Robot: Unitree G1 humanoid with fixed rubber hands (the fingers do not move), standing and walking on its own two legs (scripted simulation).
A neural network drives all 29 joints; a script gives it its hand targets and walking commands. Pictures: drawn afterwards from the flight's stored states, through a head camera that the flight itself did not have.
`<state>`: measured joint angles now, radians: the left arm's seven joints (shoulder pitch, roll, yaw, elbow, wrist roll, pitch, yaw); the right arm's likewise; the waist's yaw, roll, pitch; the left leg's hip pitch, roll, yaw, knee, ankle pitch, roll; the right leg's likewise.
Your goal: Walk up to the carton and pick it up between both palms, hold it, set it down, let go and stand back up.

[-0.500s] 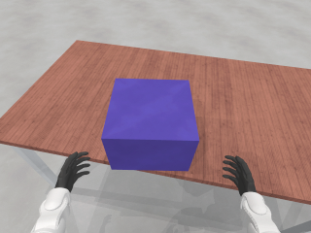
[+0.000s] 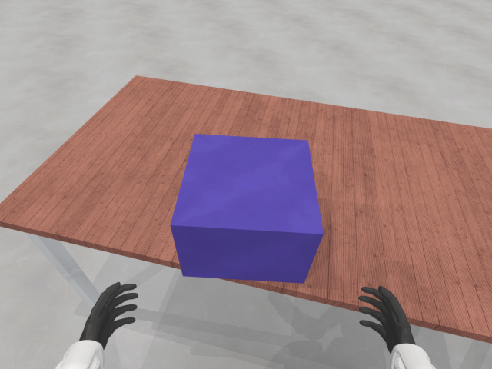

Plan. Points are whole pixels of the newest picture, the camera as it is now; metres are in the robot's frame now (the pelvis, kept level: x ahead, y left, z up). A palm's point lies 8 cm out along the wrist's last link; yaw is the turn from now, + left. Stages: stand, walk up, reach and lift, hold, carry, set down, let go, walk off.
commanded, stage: set down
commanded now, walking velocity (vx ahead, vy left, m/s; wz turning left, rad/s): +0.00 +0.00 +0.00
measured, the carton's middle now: (247, 206) +0.47 +0.03 -0.04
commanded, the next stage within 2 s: let go in 1.58 s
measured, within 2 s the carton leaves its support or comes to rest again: neither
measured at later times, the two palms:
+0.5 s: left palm out of the picture +0.14 +0.25 -0.09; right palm out of the picture +0.13 -0.23 -0.09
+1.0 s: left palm out of the picture +0.12 +0.24 -0.10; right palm out of the picture +0.12 -0.21 -0.10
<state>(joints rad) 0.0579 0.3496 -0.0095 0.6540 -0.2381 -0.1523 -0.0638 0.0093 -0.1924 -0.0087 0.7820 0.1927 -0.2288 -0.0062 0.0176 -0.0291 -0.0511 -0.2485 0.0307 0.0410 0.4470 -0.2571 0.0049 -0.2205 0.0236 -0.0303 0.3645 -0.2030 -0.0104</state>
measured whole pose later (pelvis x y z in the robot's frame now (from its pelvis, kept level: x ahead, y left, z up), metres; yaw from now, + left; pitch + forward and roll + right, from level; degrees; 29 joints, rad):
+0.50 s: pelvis +0.01 -0.01 +0.00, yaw -1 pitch +1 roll -1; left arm 0.25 0.32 0.00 0.55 -0.10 0.11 -0.06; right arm 0.22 -0.15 -0.01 0.80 0.13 -0.18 -0.02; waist 0.03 -0.03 -0.02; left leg -0.19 0.05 0.05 0.44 -0.28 -0.01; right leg -0.16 0.04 -0.02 0.36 -0.22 -0.02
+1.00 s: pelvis -0.03 -0.01 +0.00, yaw +0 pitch +0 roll -1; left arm 0.13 0.27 0.00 0.54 -0.07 0.36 -0.01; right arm 0.13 -0.07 -0.07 0.75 0.03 0.05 -0.03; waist 0.02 -0.03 0.00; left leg -0.24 0.03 0.05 0.48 -0.24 0.00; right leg -0.24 0.02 -0.02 0.45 -0.21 -0.02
